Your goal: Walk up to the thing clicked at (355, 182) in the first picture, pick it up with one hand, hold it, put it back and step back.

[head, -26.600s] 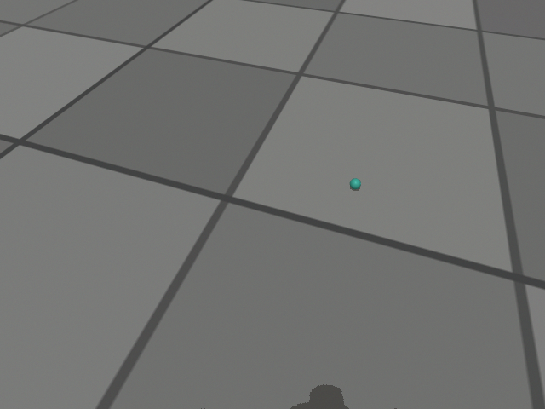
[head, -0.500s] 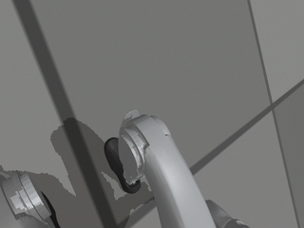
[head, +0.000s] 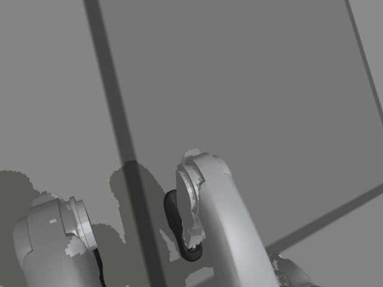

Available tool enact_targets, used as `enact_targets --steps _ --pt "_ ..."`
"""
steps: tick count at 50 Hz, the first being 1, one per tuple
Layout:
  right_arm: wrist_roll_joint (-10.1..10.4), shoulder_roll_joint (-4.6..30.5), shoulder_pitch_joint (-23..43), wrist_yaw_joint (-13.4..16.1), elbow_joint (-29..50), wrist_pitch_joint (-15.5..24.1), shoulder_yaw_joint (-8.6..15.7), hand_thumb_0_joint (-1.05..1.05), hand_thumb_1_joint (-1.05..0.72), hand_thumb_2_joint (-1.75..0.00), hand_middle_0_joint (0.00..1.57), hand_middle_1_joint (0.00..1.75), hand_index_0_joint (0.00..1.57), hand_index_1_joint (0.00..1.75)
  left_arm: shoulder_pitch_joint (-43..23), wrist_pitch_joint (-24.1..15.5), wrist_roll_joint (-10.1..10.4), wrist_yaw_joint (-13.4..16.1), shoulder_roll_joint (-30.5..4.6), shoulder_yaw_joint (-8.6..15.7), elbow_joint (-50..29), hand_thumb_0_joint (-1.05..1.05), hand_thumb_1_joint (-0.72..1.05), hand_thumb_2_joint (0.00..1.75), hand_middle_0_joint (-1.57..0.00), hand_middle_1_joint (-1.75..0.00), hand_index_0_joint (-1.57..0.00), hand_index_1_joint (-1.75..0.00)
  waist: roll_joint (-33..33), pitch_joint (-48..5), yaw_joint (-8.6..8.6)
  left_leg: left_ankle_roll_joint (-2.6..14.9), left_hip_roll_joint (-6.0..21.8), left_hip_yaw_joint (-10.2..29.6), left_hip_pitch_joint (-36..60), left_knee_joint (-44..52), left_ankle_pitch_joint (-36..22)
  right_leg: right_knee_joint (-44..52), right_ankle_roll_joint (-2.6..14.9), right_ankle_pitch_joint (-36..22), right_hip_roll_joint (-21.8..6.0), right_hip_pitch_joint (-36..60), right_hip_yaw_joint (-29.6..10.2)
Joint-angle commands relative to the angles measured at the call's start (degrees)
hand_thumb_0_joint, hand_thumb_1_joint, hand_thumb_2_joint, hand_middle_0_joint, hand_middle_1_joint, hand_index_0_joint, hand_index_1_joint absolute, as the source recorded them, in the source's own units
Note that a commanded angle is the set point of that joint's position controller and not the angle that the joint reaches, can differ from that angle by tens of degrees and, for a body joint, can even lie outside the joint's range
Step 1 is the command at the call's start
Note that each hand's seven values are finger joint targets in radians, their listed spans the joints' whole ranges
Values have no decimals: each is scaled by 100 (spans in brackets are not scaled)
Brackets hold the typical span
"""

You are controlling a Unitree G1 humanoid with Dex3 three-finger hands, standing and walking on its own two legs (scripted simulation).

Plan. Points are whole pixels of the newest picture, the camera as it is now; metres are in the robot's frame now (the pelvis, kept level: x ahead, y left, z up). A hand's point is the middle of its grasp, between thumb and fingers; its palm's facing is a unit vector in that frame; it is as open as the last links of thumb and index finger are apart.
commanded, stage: settle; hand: left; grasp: from above
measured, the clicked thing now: out of the picture +0.52 +0.34 -0.21
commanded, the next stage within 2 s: lift in 0.26 s
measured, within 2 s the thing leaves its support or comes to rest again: neither
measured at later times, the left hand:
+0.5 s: hand out of the picture +0.49 +0.32 -0.13, palm faces -0.45 -0.11 -0.89, open 6.3 cm
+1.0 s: hand out of the picture +0.41 +0.34 -0.01, palm faces -0.45 -0.14 -0.88, open 6.2 cm
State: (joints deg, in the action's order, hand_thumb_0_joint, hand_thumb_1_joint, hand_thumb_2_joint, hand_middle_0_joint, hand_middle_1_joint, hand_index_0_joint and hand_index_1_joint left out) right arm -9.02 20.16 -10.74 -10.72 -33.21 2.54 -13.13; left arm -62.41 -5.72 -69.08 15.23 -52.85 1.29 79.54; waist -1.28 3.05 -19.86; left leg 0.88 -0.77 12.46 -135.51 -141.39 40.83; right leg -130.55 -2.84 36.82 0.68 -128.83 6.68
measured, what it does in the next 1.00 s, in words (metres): rises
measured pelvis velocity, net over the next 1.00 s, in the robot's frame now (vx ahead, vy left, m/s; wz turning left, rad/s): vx -0.01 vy -0.01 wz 0.14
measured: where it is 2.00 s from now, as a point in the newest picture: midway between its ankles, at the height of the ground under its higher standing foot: (143, 262)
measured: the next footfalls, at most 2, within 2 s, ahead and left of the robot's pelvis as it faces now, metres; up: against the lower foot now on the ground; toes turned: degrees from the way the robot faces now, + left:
none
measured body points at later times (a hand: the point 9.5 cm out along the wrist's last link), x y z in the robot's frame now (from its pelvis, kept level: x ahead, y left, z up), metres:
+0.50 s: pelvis -0.01 -0.01 +0.01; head +0.25 +0.09 +0.37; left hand +0.51 +0.33 -0.08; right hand +0.06 -0.28 -0.07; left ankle +0.06 +0.12 -0.29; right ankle +0.12 -0.14 -0.29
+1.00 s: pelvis -0.01 -0.01 +0.09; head +0.20 +0.07 +0.48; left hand +0.43 +0.34 +0.04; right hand +0.11 -0.27 -0.03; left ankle +0.06 +0.12 -0.29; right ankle +0.12 -0.14 -0.29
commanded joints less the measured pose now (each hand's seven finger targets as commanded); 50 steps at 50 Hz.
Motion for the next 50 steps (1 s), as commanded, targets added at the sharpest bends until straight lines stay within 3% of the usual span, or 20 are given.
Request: enact_targets --steps 1,4,7,12,16,17,18,19,20,24,28,30,36,37,42,43,45,47,49,50 --pt "82 1696 -1147 131 121 -100 709 0 -90 -90 20 30 20 30 -2023 -78 20 81 -1040 140 -1183 0 89 31 -116 -43 -121 -39 2564 -3798 -254 -83 102 -504 2989 1673 -1284 1026 556 -1252 197 1704 573" --pt "86 1656 -1255 182 79 -161 771 0 -90 -90 20 30 20 30 -2120 -79 -44 12 -1039 181 -1139 0 88 32 -114 -45 -120 -40 2506 -3908 -295 -81 70 -519 3025 1725 -1319 1051 549 -1258 172 1763 552" --pt "112 1603 -1232 232 188 -248 798 0 -90 -90 20 30 20 30 -2170 -64 -111 -39 -1196 282 -1357 0 90 34 -116 -46 -121 -41 2715 -4287 -131 -92 39 -610 3183 1779 -1514 1049 569 -1364 150 1908 479" --pt "157 1553 -1265 347 187 -384 888 0 -90 -90 20 30 20 30 -2239 11 -71 -137 -1074 263 -1438 0 94 37 -117 -50 -123 -45 2745 -4516 -74 -95 28 -676 3417 1885 -1522 1112 592 -1317 135 1866 431" --pt "142 1492 -1360 427 111 -456 900 0 -90 -90 20 30 20 30 -2290 27 39 -262 -977 205 -1407 0 93 40 -117 -51 -122 -46 2319 -4264 -213 -7 -5 -841 2985 1756 -1473 1344 561 -1312 140 2144 358" --pt "144 1484 -1394 435 109 -465 893 0 -93 -91 20 30 20 30 -2286 23 71 -307 -951 209 -1411 0 89 32 -116 -54 -123 -46 2291 -4301 -231 -11 -8 -837 3005 1764 -1537 1338 564 -1349 126 2209 361" --pt "135 1427 -1366 454 75 -476 901 0 -88 -89 20 30 20 30 -2270 9 91 -363 -986 186 -1523 0 82 33 -108 -46 -115 -39 2287 -4451 -136 7 14 -873 3049 1763 -1560 1358 543 -1386 144 2350 324" --pt "154 1425 -1391 464 103 -500 907 0 -93 -91 20 30 20 30 -2204 2 84 -411 -1029 209 -1550 0 82 29 -111 -52 -118 -45 2312 -4636 -94 3 12 -870 3084 1804 -1578 1341 543 -1384 141 2429 321" --pt "182 1496 -1446 492 91 -512 958 0 -88 -89 20 30 20 30 -2120 27 126 -462 -1033 265 -1468 0 79 29 -104 -44 -110 -37 2267 -4454 -67 -15 -25 -860 3085 1852 -1573 1395 585 -1321 113 2259 332" --pt "217 1450 -1444 538 158 -601 1020 0 -92 -90 20 30 20 30 -1915 42 245 -678 -905 232 -1719 0 79 29 -100 -62 -109 -52 2370 -4671 45 -41 -3 -878 3391 1969 -1675 1454 597 -1337 103 2360 316" --pt "301 1417 -1426 586 211 -702 1133 0 -91 -90 20 30 20 30 -1828 87 393 -817 -861 310 -2138 0 77 35 -99 -63 -108 -54 2495 -4811 217 -53 -26 -908 3607 2181 -1617 1556 637 -1220 75 2254 266" --pt "352 1444 -1434 617 238 -751 1194 0 -91 -90 20 30 20 30 -1616 100 334 -831 -980 414 -2270 0 76 32 -98 -62 -107 -52 2419 -4903 330 -43 -62 -910 3645 2261 -1625 1606 650 -1212 54 2316 240" --pt "483 1275 -1362 684 172 -847 1391 0 -92 -91 20 30 20 30 -1296 86 569 -987 -681 366 -2835 0 71 33 -94 -64 -103 -54 2156 -5148 532 41 -100 -1015 3707 2590 -1297 1922 624 -974 30 2488 98" --pt "508 1259 -1347 701 156 -855 1434 0 -92 -90 20 30 20 30 -1018 95 582 -1025 -609 357 -2738 0 70 34 -93 -64 -102 -54 2048 -4940 556 35 -104 -996 3736 2681 -1258 1992 635 -923 15 2427 83" --pt "617 1095 -1228 764 198 -889 1594 0 -92 -91 20 30 20 30 -833 41 822 -1178 -292 263 -3464 0 67 33 -90 -66 -99 -56 1983 -5251 746 68 -63 -940 4223 3188 -974 2260 589 -795 7 2631 -21" --pt "641 1107 -1212 784 147 -892 1629 0 -92 -91 20 30 20 30 -611 59 840 -1206 -238 258 -3337 0 68 35 -90 -66 -99 -57 1830 -5065 758 75 -79 -904 4207 3257 -919 2341 588 -759 -5 2621 -36" --pt "693 1029 -1141 822 197 -887 1658 0 -92 -90 20 30 20 30 -757 17 972 -1240 -223 271 -3947 0 68 35 -90 -67 -99 -57 2035 -5335 827 76 -55 -861 4476 3534 -915 2427 553 -858 -22 2834 -65" --pt "737 1016 -1110 881 173 -886 1707 0 -91 -90 20 30 20 30 -419 49 997 -1277 -126 234 -3823 0 68 34 -89 -69 -99 -59 1708 -5188 872 91 -38 -767 4618 3732 -748 2578 534 -769 -13 2892 -60" --pt "780 988 -1044 931 146 -862 1747 0 -91 -90 20 30 20 30 -222 55 1057 -1280 34 191 -3993 0 66 35 -86 -69 -96 -59 1694 -5167 893 59 -34 -669 4940 3949 -855 2684 522 -889 -27 3014 -62" --pt "799 917 -1013 952 167 -854 1746 0 -91 -90 20 30 20 30 -364 53 1106 -1261 38 184 -4363 0 66 35 -85 -72 -95 -61 1864 -5460 955 51 9 -715 5208 4061 -1040 2733 498 -1073 -25 3241 -89"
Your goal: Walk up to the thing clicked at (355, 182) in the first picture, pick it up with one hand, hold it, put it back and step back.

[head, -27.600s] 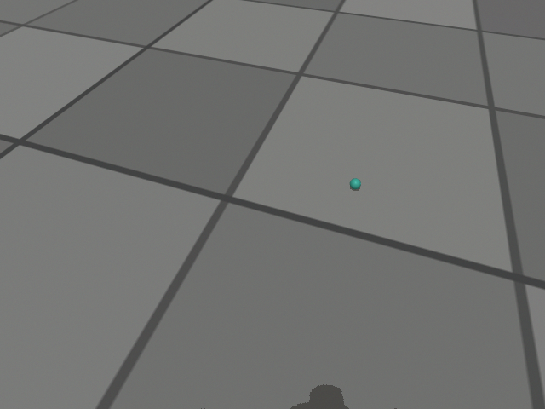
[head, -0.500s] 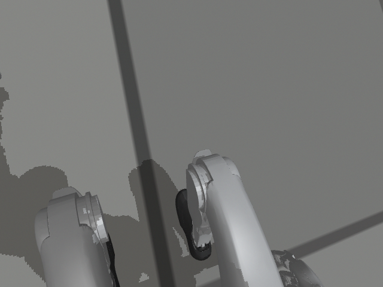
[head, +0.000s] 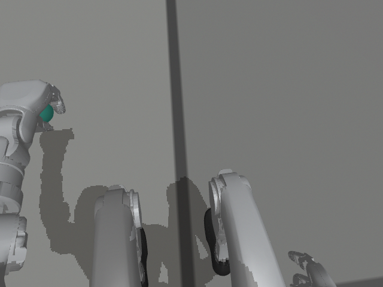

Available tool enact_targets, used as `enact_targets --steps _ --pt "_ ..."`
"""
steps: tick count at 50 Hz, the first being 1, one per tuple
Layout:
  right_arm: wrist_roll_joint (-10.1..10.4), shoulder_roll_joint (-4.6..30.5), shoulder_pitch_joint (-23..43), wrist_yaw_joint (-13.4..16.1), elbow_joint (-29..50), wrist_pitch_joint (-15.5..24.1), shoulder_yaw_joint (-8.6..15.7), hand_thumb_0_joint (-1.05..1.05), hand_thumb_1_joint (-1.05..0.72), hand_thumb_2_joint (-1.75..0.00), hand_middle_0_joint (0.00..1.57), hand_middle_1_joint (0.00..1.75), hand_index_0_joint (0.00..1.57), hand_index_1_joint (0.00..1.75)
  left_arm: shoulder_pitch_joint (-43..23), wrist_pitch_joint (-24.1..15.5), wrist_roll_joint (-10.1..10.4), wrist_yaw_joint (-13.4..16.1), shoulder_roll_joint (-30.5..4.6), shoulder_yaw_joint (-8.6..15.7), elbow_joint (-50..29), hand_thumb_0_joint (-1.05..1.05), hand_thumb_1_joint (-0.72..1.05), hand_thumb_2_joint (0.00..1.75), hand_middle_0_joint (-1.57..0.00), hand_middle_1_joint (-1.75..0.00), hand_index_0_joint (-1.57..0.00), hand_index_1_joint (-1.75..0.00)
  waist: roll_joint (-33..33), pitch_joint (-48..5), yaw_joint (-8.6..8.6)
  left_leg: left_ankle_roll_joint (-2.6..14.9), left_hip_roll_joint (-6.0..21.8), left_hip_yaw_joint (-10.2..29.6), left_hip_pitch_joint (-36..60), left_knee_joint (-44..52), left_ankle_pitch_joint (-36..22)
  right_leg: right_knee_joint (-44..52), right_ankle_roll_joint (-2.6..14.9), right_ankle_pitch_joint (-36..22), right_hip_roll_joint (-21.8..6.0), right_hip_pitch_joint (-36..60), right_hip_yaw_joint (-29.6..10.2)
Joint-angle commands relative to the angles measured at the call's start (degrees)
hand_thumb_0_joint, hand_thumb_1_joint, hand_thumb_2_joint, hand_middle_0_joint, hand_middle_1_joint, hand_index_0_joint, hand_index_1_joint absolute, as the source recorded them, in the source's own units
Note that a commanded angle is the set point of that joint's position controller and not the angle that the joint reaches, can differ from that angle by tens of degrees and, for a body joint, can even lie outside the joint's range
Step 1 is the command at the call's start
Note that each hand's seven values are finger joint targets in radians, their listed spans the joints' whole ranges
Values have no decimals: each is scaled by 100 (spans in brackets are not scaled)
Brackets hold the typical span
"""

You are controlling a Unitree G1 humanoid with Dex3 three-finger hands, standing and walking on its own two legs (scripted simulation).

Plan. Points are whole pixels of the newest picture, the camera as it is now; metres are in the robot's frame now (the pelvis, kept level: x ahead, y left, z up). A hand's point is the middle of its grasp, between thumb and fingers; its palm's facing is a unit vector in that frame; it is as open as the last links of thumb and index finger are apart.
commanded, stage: lift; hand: left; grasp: from above
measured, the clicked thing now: (38, 111) +0.49 +0.29 -0.12
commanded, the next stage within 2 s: hold in 1.10 s
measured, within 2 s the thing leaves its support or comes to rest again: neither
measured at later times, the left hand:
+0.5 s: hand out of the picture +0.38 +0.25 +0.11, palm faces -0.44 -0.10 -0.89, open 6.4 cm
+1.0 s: hand out of the picture +0.38 +0.23 +0.23, palm faces -0.42 -0.10 -0.90, open 6.2 cm
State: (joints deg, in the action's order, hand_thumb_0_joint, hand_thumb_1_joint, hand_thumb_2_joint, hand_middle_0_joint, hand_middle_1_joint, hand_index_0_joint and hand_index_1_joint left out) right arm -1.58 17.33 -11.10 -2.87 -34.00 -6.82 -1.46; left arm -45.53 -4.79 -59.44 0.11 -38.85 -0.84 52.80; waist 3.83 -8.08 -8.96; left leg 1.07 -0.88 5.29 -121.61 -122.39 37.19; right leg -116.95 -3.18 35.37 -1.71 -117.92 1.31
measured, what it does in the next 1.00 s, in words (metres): rises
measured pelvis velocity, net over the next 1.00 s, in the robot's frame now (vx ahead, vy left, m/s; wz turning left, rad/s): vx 0.06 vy -0.01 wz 0.05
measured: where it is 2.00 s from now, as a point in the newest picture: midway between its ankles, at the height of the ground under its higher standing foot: (179, 262)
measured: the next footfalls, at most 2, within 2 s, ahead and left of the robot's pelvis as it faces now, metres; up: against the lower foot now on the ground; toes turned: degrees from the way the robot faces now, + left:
none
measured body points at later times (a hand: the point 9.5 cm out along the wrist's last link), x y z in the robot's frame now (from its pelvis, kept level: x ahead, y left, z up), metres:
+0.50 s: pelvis +0.02 -0.01 +0.18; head +0.13 +0.00 +0.61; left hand +0.40 +0.25 +0.16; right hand +0.15 -0.26 +0.05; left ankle +0.08 +0.11 -0.38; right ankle +0.11 -0.15 -0.38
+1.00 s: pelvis +0.06 -0.01 +0.30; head +0.11 -0.01 +0.74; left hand +0.39 +0.23 +0.28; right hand +0.16 -0.28 +0.17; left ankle +0.08 +0.11 -0.38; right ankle +0.11 -0.15 -0.38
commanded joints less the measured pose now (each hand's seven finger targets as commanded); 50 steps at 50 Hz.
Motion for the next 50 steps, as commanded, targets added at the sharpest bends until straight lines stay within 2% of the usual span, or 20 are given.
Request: enact_targets --steps 1,3,6,8,12,14,16,17,18,21,22,26,28,30,31,32,36,44,48,50 --pt "70 1181 -947 190 204 81 601 0 -91 -90 20 30 20 30 -1871 0 156 252 -1291 366 -1580 0 65 35 -85 -71 -95 -61 1195 -4325 -121 36 19 12 3944 2223 -798 1471 520 -1009 221 2274 444" --pt "94 1092 -887 213 195 89 605 0 -91 -90 20 30 20 30 -1627 49 211 252 -1197 335 -1750 0 66 36 -86 -72 -96 -61 1053 -4287 -95 59 26 -85 4064 2362 -1026 1714 481 -1181 215 2618 392" --pt "113 1061 -733 282 184 101 626 0 -91 -90 20 30 20 30 -1239 145 265 248 -1096 335 -1754 0 66 39 -88 -70 -97 -60 1022 -3816 1 16 43 -12 4349 2778 -902 2035 496 -1013 206 2759 391" --pt "146 984 -620 309 188 102 625 0 -91 -90 20 30 20 30 -979 221 221 224 -1056 308 -1796 0 65 37 -86 -70 -96 -60 889 -3801 99 16 80 1 4606 3100 -790 2285 476 -960 233 3109 382" --pt "210 855 -423 363 233 154 622 0 -90 -90 20 30 20 30 -462 363 409 171 -722 148 -2209 0 64 38 -85 -72 -95 -61 759 -3704 169 14 131 3 5099 3762 -645 2842 419 -933 265 3824 342" --pt "245 802 -354 412 232 198 613 0 -90 -90 20 30 20 30 -216 413 450 179 -721 146 -2465 0 63 35 -85 -69 -94 -59 616 -3732 239 20 127 -88 5392 3982 -703 3193 414 -967 275 4274 292" --pt "276 737 -332 463 217 257 590 0 -90 -90 20 30 20 30 132 438 465 184 -555 67 -2546 0 64 36 -87 -68 -96 -58 530 -3436 238 9 121 -140 5518 4197 -786 3463 413 -992 279 4545 248" --pt "283 698 -287 488 171 280 588 0 -90 -90 20 30 20 30 199 448 484 226 -624 172 -2526 0 62 38 -86 -67 -95 -58 409 -3298 273 18 118 -173 5568 4283 -805 3628 408 -992 270 4693 207" --pt "295 649 -238 509 167 312 568 0 -90 -90 20 30 20 30 341 451 456 247 -498 58 -2446 0 62 35 -86 -67 -95 -57 264 -3099 264 26 120 -184 5633 4429 -707 3810 406 -907 284 4838 201" --pt "334 581 -255 594 102 441 546 0 -91 -90 20 30 20 30 357 391 433 322 -475 64 -2463 0 59 36 -85 -65 -93 -57 137 -2771 268 42 105 -259 5902 4770 -665 4288 393 -876 284 5306 81" --pt "334 563 -279 619 92 487 544 0 -90 -90 20 30 20 30 374 366 448 349 -289 -46 -2454 0 60 34 -86 -64 -94 -55 136 -2593 217 33 114 -255 6007 4923 -664 4443 392 -878 271 5385 57" --pt "347 539 -201 674 -3 649 538 0 -90 -90 20 30 20 30 522 357 384 535 -203 -74 -2201 0 61 33 -86 -64 -95 -55 162 -2178 359 14 128 -153 6509 5629 -340 5010 374 -646 291 5880 -10" --pt "359 499 -262 685 -43 714 537 0 -90 -90 20 30 20 30 583 384 338 625 6 -212 -2052 0 64 34 -88 -65 -97 -56 134 -2083 304 -8 116 -210 6747 5790 -513 5290 389 -709 299 6121 -57" --pt "373 509 -207 687 -73 760 564 0 -90 -90 20 30 20 30 841 430 351 707 -5 -173 -1945 0 65 33 -88 -65 -97 -55 71 -2024 408 -15 98 -250 6954 6006 -645 5579 385 -747 296 6471 -104" --pt "373 494 -244 690 -83 782 566 0 -91 -90 20 30 20 30 833 442 337 727 119 -278 -1916 0 65 33 -89 -64 -98 -55 115 -1942 395 -25 102 -269 7052 6120 -685 5699 383 -795 305 6562 -115" --pt "370 494 -242 695 -97 804 564 0 -90 -90 20 30 20 30 696 444 346 767 52 -230 -1963 0 66 35 -90 -64 -99 -55 122 -1926 409 -24 92 -275 7171 6228 -690 5837 376 -796 314 6708 -138" --pt "375 456 -264 713 -167 871 572 0 -91 -90 20 30 20 30 703 480 303 886 206 -367 -1699 0 66 32 -89 -65 -98 -55 -24 -1690 398 -35 63 -312 7549 6618 -932 6285 361 -962 337 7149 -157" --pt "386 461 -421 710 -306 926 636 0 -90 -90 20 30 20 30 736 548 286 1031 342 -463 -1498 0 67 35 -90 -65 -99 -56 -46 -1696 510 -70 66 -445 8509 7190 -1998 6902 356 -1928 335 8022 -174" --pt "393 461 -395 686 -294 904 644 0 -90 -90 20 30 20 30 810 598 292 1044 304 -448 -1462 0 65 36 -90 -64 -98 -55 -144 -1535 567 -66 34 -486 8781 7469 -2227 7200 336 -2142 317 8393 -208" --pt "393 451 -362 674 -289 891 668 0 -90 -90 20 30 20 30 984 625 295 1007 421 -511 -1339 0 66 35 -90 -64 -98 -55 -210 -1454 610 -73 34 -485 8914 7626 -2326 7320 340 -2212 328 8551 -201"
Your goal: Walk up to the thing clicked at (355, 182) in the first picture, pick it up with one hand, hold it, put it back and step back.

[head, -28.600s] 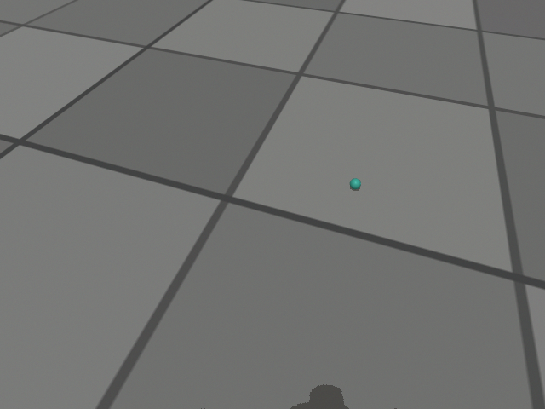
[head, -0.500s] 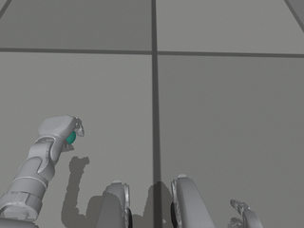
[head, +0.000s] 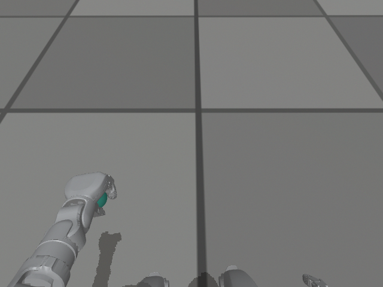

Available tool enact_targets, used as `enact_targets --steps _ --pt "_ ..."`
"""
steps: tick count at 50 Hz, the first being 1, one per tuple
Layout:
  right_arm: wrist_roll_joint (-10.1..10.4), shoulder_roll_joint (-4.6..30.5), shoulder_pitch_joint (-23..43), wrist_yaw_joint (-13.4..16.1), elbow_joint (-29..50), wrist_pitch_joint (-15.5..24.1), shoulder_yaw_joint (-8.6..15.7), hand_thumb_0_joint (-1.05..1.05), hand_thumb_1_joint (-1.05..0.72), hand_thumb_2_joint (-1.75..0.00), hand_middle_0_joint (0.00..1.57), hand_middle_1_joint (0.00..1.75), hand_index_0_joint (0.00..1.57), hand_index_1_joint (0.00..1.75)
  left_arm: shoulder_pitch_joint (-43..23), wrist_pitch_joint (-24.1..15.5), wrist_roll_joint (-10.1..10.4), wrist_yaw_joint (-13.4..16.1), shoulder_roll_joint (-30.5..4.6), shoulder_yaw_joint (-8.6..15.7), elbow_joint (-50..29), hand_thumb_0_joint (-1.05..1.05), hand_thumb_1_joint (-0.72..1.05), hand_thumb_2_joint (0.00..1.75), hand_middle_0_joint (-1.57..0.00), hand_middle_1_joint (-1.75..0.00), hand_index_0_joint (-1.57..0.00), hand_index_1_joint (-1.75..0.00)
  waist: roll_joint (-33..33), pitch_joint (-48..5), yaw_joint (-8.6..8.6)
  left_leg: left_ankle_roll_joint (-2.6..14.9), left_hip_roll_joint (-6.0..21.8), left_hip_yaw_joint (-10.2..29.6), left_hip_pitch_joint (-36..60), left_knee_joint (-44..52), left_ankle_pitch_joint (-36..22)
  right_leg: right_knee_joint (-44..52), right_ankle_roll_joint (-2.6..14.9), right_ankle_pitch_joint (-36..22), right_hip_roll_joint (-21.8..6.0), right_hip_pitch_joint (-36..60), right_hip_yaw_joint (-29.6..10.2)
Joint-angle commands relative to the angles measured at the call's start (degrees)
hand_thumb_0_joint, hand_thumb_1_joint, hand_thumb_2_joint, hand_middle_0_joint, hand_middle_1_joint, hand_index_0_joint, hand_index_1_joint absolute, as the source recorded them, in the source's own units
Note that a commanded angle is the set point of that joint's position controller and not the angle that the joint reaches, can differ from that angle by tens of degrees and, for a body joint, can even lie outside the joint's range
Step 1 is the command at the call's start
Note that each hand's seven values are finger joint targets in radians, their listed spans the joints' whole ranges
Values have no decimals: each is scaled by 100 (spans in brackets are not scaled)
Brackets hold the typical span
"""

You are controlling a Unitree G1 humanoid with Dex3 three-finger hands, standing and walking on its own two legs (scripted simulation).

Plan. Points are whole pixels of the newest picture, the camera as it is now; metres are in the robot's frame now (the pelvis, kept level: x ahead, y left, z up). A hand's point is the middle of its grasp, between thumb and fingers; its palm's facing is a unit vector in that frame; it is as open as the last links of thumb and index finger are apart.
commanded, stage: lift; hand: left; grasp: from above
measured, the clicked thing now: (95, 198) +0.36 +0.23 -0.09
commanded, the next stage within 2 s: hold in 0.10 s
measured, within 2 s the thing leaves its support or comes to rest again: neither
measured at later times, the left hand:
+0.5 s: hand (84, 189) +0.35 +0.23 -0.02, palm faces -0.44 -0.06 -0.90, open 6.2 cm
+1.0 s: hand (84, 188) +0.33 +0.22 +0.01, palm faces -0.44 -0.05 -0.90, open 6.3 cm
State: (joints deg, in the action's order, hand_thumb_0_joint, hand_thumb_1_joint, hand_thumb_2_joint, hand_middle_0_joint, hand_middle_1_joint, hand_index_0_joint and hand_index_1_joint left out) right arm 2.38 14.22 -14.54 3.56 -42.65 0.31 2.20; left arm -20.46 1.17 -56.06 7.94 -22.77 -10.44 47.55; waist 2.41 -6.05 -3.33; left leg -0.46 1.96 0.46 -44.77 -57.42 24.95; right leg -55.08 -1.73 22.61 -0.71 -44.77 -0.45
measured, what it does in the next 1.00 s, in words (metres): rises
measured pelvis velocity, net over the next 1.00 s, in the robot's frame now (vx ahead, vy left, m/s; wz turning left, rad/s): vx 0.03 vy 0.00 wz -0.01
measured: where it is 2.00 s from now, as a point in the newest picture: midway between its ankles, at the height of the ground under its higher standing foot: outside the picture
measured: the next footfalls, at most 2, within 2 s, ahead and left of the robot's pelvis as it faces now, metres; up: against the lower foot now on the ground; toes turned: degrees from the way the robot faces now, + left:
none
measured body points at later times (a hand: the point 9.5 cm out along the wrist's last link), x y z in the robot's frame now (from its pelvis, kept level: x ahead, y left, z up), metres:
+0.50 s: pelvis +0.03 +0.01 +0.04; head +0.06 +0.00 +0.49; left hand +0.36 +0.23 +0.04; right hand +0.14 -0.26 -0.08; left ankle +0.03 +0.12 -0.68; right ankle +0.04 -0.14 -0.68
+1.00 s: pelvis +0.03 +0.00 +0.05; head +0.05 -0.02 +0.50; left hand +0.35 +0.22 +0.06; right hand +0.16 -0.26 -0.07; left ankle +0.03 +0.12 -0.68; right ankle +0.04 -0.14 -0.68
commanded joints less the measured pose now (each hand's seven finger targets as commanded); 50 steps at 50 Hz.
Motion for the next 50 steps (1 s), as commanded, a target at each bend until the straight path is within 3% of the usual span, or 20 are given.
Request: enact_targets --steps 1,4,14,17,20,25,30,40,41,44,50 --pt "-5 760 -14 22 587 165 307 0 -90 -90 20 30 20 30 -1520 40 -37 202 -1155 429 -839 0 67 36 -90 -65 -99 -56 -87 -1640 61 76 -251 -6 1292 1199 -1144 1200 196 -963 231 1303 -26" --pt "3 751 43 5 621 149 312 0 -90 -90 20 30 20 30 -1574 55 27 140 -1075 368 -1010 0 69 36 -92 -65 -100 -56 16 -1556 84 60 -242 -15 1535 1441 -1209 1369 205 -999 245 1441 -11" --pt "31 784 140 8 644 97 325 0 -90 -90 20 30 20 30 -1689 -22 -71 21 -1182 377 -1299 0 66 35 -90 -63 -99 -54 -18 -1494 77 36 -226 -50 2218 1897 -1663 1742 218 -1339 276 1880 31" --pt "35 786 173 6 629 67 339 0 -90 -90 20 30 20 30 -1628 -55 -96 -107 -1250 387 -1394 0 65 36 -90 -64 -98 -55 54 -1590 181 23 -233 -74 2411 1959 -2016 1795 222 -1607 278 2100 46" --pt "56 784 189 -9 662 32 332 0 -90 -90 20 30 20 30 -1576 -52 -60 -194 -1090 276 -1407 0 67 38 -91 -67 -100 -58 -38 -1508 160 38 -240 -101 2536 2034 -2254 1889 217 -1863 274 2211 34" --pt "85 800 244 -37 756 -25 322 0 -90 -90 20 30 20 30 -1365 -24 -41 -292 -1099 284 -1388 0 66 41 -91 -64 -99 -56 -66 -1242 196 20 -235 -117 2580 2226 -2256 2020 226 -1803 288 2368 65" --pt "92 800 328 -55 854 -82 312 0 -90 -90 20 30 20 30 -1417 -27 -69 -432 -1208 322 -1680 0 65 40 -90 -66 -98 -57 27 -1248 279 11 -222 -116 2689 2323 -2413 2078 231 -1909 293 2477 62" --pt "96 800 452 -41 957 -115 307 0 -90 -90 20 30 20 30 -1284 -37 -51 -510 -1221 391 -1977 0 62 40 -88 -64 -96 -56 -28 -1326 283 27 -237 -159 3018 2484 -2616 2218 219 -2124 274 2721 29" --pt "98 777 470 -39 947 -125 293 0 -90 -90 20 30 20 30 -1232 -21 -64 -528 -1127 310 -1922 0 62 40 -89 -62 -97 -55 -110 -1259 300 38 -236 -140 3002 2482 -2651 2230 210 -2191 276 2730 26" --pt "98 775 541 -31 988 -134 278 0 -90 -90 20 30 20 30 -1282 -19 -19 -541 -1194 363 -1984 0 63 38 -89 -63 -97 -55 -151 -1112 296 68 -267 -189 2977 2565 -2357 2385 182 -1978 245 2752 2" --pt "102 769 634 -28 1032 -171 265 0 -91 -90 20 30 20 30 -1253 -12 -18 -630 -1212 363 -2147 0 62 40 -89 -64 -97 -56 -144 -1125 340 82 -257 -212 3102 2676 -2411 2460 178 -2017 241 2829 8"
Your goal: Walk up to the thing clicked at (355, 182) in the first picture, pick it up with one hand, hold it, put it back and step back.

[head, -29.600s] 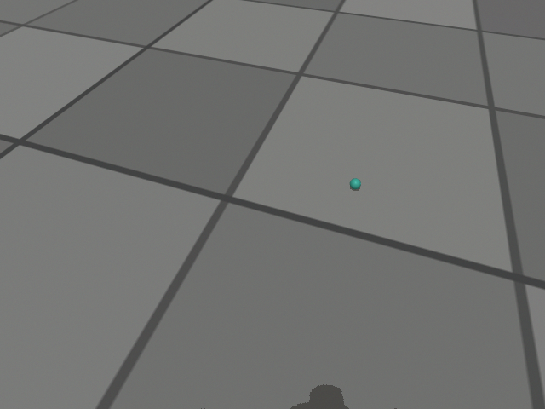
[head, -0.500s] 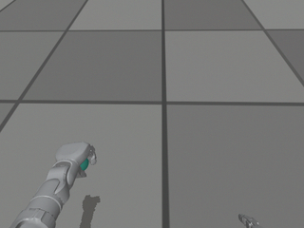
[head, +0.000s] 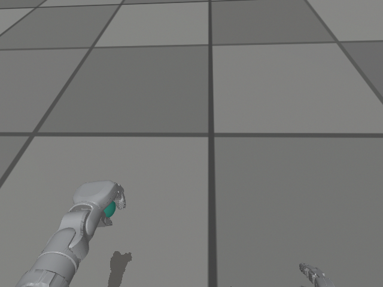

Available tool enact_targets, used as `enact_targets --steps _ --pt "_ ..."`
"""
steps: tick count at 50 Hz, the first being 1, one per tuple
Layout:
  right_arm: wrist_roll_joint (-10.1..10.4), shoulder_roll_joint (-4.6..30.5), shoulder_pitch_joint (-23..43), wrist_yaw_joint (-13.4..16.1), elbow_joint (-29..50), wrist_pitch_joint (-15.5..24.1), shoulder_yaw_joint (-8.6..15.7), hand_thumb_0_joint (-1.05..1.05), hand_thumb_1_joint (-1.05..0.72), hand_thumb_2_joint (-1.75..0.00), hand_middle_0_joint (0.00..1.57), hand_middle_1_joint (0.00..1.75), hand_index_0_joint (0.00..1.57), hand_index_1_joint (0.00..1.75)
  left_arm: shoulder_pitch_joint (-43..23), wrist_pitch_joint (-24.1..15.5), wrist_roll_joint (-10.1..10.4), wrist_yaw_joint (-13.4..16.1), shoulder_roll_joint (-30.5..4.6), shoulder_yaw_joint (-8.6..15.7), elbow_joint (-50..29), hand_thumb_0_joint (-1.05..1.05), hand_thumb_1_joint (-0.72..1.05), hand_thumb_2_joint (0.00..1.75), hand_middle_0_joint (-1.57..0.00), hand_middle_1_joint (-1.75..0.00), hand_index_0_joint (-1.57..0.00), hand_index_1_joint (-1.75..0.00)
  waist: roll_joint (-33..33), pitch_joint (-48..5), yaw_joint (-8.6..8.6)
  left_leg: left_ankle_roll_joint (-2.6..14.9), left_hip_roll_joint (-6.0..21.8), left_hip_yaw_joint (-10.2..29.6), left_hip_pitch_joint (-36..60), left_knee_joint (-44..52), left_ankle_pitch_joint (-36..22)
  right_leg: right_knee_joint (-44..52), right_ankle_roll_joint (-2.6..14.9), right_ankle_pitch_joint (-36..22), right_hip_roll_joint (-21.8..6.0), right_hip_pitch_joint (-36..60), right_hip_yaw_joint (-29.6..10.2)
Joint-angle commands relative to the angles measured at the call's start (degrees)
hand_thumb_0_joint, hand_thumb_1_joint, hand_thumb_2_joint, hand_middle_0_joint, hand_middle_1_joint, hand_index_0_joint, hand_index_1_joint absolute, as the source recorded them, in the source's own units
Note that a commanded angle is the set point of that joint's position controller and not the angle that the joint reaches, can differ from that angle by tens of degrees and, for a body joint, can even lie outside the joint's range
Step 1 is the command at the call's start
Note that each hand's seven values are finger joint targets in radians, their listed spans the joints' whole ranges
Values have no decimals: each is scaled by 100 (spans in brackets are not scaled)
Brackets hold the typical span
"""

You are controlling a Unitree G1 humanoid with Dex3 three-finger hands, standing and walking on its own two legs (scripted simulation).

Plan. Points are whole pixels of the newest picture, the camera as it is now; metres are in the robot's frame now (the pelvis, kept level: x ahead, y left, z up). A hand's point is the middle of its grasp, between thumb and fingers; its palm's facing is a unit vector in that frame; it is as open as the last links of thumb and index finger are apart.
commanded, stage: hold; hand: left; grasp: from above
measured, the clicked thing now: (103, 207) +0.32 +0.24 -0.06
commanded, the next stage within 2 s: crouch in 1.10 s
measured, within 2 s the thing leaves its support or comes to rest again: neither
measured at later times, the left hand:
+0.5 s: hand (101, 220) +0.27 +0.22 -0.02, palm faces -0.43 -0.06 -0.90, open 6.3 cm
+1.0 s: hand (99, 217) +0.28 +0.22 -0.02, palm faces -0.43 -0.05 -0.90, open 6.4 cm
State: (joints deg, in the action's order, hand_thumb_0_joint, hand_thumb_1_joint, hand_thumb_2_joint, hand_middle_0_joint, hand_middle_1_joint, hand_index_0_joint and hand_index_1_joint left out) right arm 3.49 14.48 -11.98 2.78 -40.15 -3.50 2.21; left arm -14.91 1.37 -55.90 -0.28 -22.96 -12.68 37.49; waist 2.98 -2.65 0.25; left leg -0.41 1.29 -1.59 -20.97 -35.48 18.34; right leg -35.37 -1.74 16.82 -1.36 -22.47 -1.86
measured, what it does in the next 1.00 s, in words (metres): stands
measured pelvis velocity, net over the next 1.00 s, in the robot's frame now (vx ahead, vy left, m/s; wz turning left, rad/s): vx -0.01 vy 0.00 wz -0.01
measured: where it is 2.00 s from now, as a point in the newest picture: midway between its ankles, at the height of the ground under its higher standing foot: outside the picture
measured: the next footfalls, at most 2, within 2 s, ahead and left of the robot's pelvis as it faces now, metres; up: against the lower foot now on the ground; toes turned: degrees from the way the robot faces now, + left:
none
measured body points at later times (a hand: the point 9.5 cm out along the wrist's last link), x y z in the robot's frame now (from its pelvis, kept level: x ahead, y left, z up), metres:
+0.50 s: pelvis -0.02 -0.01 +0.01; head -0.02 -0.03 +0.46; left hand +0.29 +0.22 +0.03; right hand +0.13 -0.26 -0.11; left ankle +0.00 +0.12 -0.73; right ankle +0.01 -0.14 -0.73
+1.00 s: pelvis -0.01 +0.00 +0.01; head -0.01 -0.02 +0.46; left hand +0.30 +0.22 +0.03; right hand +0.14 -0.25 -0.11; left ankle +0.00 +0.12 -0.73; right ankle +0.01 -0.14 -0.73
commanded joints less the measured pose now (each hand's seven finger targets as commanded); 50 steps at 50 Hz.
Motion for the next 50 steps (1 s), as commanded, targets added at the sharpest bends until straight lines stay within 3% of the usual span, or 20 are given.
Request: enact_targets --steps 1,9,11,13,14,20,21,28,30,32,35,38,40,42,44,45,47,48,49,50 --pt "-6 743 378 48 778 208 251 0 -91 -90 20 30 20 30 -1760 -34 -32 173 -1182 571 -1108 0 62 39 -89 -64 -97 -56 -230 -1474 -30 80 -185 6 739 505 -1704 496 184 -1376 306 638 139" --pt "2 723 545 81 847 187 209 0 -91 -90 20 30 20 30 -1745 -70 -13 118 -1258 652 -1247 0 64 36 -88 -64 -97 -55 -185 -1348 21 112 -223 -70 830 672 -1379 722 163 -1095 257 675 110" --pt "4 707 597 81 872 189 193 0 -91 -90 20 30 20 30 -1819 -83 -28 99 -1181 574 -1343 0 62 36 -88 -63 -97 -55 -253 -1325 -13 114 -211 -43 884 719 -1334 742 167 -1041 266 664 118" --pt "10 728 617 99 857 183 196 0 -91 -90 20 30 20 30 -1820 -90 -41 118 -1358 730 -1368 0 61 34 -87 -63 -95 -54 -203 -1302 49 116 -226 -69 886 734 -1278 806 160 -969 253 699 106" --pt "7 688 674 104 867 190 173 0 -91 -90 20 30 20 30 -1810 -82 -50 105 -1246 620 -1273 0 61 34 -86 -64 -95 -55 -245 -1217 18 115 -231 -61 850 753 -1233 825 159 -918 255 644 108" --pt "30 686 764 113 906 207 153 0 -91 -90 20 30 20 30 -1592 -47 11 13 -1164 573 -1201 0 63 32 -87 -66 -96 -56 -326 -1038 55 124 -207 -57 862 907 -990 957 166 -636 255 689 117" --pt "27 691 764 110 928 211 157 0 -91 -90 20 30 20 30 -1736 -68 30 -18 -1159 540 -1481 0 63 34 -87 -65 -96 -55 -287 -1193 26 135 -214 -69 940 885 -1031 963 155 -704 241 719 96" --pt "29 671 888 152 910 236 105 0 -91 -90 20 30 20 30 -1757 -91 27 -55 -1299 664 -1391 0 59 31 -84 -66 -93 -56 -227 -948 91 106 -209 -56 888 1044 -762 1073 191 -368 263 695 118" --pt "31 684 850 147 917 252 108 0 -91 -90 20 30 20 30 -1917 -105 25 -74 -1348 695 -1516 0 60 32 -84 -67 -94 -57 -216 -1112 67 111 -192 -34 968 1049 -808 1048 183 -464 260 759 90" --pt "39 649 887 150 931 249 94 0 -91 -90 20 30 20 30 -1729 -89 54 -113 -1170 557 -1430 0 62 36 -86 -68 -96 -59 -255 -1032 71 111 -203 -59 974 1034 -934 1066 182 -538 265 751 114" --pt "34 659 863 147 917 259 113 0 -91 -90 20 30 20 30 -1579 -106 33 -140 -1155 549 -1392 0 62 37 -85 -70 -95 -60 -212 -1051 91 94 -186 -40 994 1057 -1053 1021 202 -670 275 804 144" --pt "32 662 854 158 892 263 105 0 -91 -90 20 30 20 30 -1828 -137 51 -129 -1180 507 -1541 0 60 36 -85 -70 -94 -60 -240 -1139 41 94 -180 -33 1101 1040 -1165 1022 191 -782 288 790 154" --pt "26 660 838 168 866 261 108 0 -91 -90 20 30 20 30 -1877 -146 34 -82 -1366 720 -1570 0 59 37 -85 -68 -94 -58 -139 -1205 86 100 -208 -69 1127 1022 -1209 1056 185 -830 267 815 137" --pt "34 644 844 159 886 275 97 0 -91 -90 20 30 20 30 -1917 -149 46 -62 -1155 528 -1635 0 62 38 -86 -69 -96 -60 -183 -1222 56 95 -194 -51 1140 1041 -1223 1028 198 -850 281 833 146" --pt "28 657 863 161 871 263 94 0 -91 -90 20 30 20 30 -1724 -101 -14 -6 -1263 669 -1368 0 60 38 -86 -69 -95 -59 -214 -1049 84 79 -182 -21 1069 1075 -1176 1060 203 -772 288 809 168" --pt "31 642 870 150 888 258 104 0 -91 -90 20 30 20 30 -1740 -105 -10 -7 -1134 567 -1541 0 60 38 -85 -69 -94 -60 -140 -1098 96 74 -190 -45 1111 1087 -1182 1042 215 -792 281 815 156" --pt "26 652 846 147 843 254 112 0 -91 -90 20 30 20 30 -1812 -77 -54 8 -1235 630 -1465 0 59 39 -84 -70 -93 -61 -180 -1211 84 78 -186 -42 1141 1048 -1328 1023 205 -933 284 882 171" --pt "34 632 846 144 838 248 121 0 -91 -90 20 30 20 30 -1744 -54 -53 -11 -1101 505 -1475 0 60 38 -85 -70 -94 -60 -201 -1234 83 84 -191 -59 1168 1025 -1446 1008 199 -1050 283 893 168" --pt "25 669 790 137 820 239 141 0 -91 -90 20 30 20 30 -1799 -41 -56 -3 -1162 555 -1420 0 61 41 -86 -69 -95 -60 -230 -1221 42 91 -187 -65 1174 993 -1490 1015 187 -1109 280 895 165" --pt "33 656 806 143 817 237 131 0 -91 -90 20 30 20 30 -1904 -43 -46 1 -1278 639 -1541 0 63 41 -87 -70 -96 -61 -155 -1274 111 87 -192 -66 1165 1004 -1527 1017 192 -1140 276 932 167"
